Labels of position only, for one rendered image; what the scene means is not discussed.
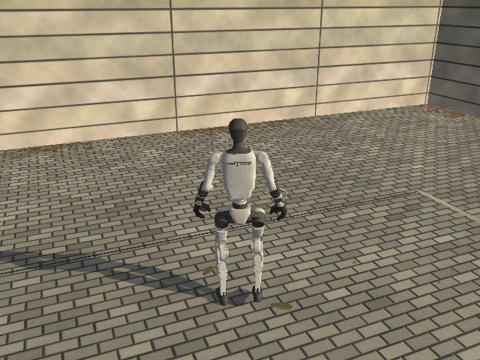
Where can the robot right hand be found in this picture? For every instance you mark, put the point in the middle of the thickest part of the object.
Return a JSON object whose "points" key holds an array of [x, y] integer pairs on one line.
{"points": [[277, 209]]}

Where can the robot left hand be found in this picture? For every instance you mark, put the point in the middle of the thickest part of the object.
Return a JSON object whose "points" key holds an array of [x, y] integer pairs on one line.
{"points": [[202, 207]]}

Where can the robot left forearm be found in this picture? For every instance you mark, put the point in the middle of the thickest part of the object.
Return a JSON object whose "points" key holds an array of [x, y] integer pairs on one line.
{"points": [[201, 195]]}

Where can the robot right forearm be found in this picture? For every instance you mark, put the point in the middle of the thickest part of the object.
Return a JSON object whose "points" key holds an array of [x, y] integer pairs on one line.
{"points": [[277, 197]]}

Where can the left robot foot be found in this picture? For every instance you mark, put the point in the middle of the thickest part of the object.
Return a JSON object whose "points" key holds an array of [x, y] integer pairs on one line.
{"points": [[222, 298]]}

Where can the robot head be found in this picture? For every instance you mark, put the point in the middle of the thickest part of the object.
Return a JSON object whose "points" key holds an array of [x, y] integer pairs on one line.
{"points": [[238, 129]]}

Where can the right robot upper arm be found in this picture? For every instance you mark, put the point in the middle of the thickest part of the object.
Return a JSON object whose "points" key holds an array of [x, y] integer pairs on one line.
{"points": [[267, 171]]}

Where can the left robot upper arm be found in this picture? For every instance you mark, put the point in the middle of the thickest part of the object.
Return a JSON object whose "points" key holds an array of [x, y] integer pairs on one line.
{"points": [[210, 170]]}

